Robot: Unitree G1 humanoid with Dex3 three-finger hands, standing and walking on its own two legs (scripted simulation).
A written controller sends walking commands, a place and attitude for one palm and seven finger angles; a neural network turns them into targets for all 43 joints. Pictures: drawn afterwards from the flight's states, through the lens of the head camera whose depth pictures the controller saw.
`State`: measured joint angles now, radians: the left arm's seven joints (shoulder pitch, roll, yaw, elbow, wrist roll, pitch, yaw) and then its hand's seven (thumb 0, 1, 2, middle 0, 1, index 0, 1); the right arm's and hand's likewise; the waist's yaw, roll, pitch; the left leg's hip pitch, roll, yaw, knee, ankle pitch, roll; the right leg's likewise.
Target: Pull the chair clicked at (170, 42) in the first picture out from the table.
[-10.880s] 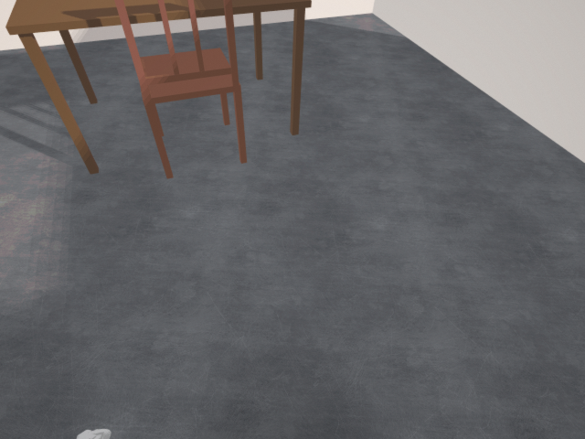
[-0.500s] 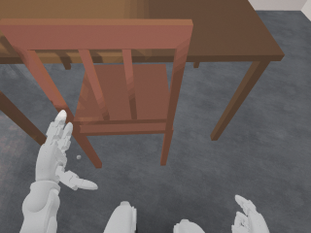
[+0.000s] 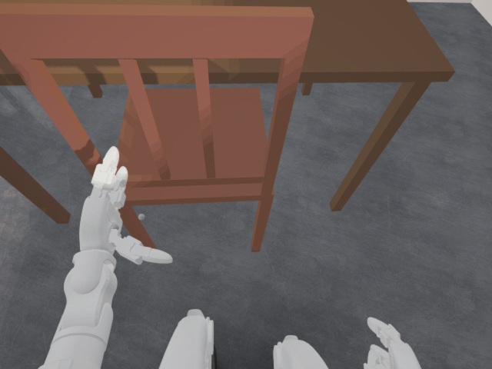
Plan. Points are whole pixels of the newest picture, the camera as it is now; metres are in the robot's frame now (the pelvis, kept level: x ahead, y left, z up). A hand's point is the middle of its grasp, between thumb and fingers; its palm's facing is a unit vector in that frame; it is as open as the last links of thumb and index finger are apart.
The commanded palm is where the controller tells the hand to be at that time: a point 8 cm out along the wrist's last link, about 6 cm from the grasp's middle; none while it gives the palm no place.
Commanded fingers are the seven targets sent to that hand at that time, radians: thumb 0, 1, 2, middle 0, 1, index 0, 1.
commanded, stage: aim the fingers beside a spindle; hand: left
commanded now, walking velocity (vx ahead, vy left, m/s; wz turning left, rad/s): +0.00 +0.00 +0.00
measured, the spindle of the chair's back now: (150, 130) +0.52 +0.20 +0.03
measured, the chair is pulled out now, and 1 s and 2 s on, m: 0.00 0.00 0.00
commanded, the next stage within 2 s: push the fingers through the gap in 0.86 s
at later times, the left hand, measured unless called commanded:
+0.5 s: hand (155, 201) +0.38 +0.17 +0.01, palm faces +0.09 -1.00 -0.05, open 16.9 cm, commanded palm +0.35 +0.22 +0.01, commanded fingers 0.00 -0.50 0.30 -0.06 -0.08 -0.06 -0.08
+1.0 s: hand (155, 206) +0.37 +0.17 +0.01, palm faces +0.10 -0.99 -0.06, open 17.0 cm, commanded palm +0.35 +0.21 +0.01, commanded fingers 0.00 -0.50 0.30 -0.06 -0.08 -0.06 -0.08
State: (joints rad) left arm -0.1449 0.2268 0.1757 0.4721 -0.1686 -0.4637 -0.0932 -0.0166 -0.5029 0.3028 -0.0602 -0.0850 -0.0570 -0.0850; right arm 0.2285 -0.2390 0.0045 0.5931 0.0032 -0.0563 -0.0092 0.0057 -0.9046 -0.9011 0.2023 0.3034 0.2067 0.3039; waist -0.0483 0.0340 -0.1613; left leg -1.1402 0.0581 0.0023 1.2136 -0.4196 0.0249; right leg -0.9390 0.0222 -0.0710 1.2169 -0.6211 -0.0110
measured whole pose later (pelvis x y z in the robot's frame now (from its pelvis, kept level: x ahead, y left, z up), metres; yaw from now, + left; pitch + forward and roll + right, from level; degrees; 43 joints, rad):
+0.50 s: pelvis +0.00 +0.00 -0.01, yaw -1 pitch +22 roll -4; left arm -0.28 0.23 0.19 0.58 -0.13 -0.49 -0.04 -0.02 -0.50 0.30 -0.06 -0.09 -0.06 -0.09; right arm 0.25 -0.24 0.00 0.60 0.00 0.02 0.02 0.00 -0.91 -0.90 0.20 0.30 0.21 0.30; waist -0.07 0.04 -0.16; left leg -1.21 0.07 0.01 1.26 -0.43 0.03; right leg -1.01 0.03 -0.06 1.26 -0.63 -0.01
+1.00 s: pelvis +0.00 -0.01 -0.01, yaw +0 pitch +22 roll -3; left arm -0.25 0.23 0.19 0.57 -0.14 -0.51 -0.06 -0.02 -0.50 0.30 -0.06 -0.09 -0.06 -0.09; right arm 0.22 -0.24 0.00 0.59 0.00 0.02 0.01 0.00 -0.91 -0.90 0.20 0.30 0.21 0.30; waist -0.05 0.03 -0.16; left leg -1.20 0.07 -0.01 1.26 -0.44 0.01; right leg -1.01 0.03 -0.08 1.28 -0.65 -0.03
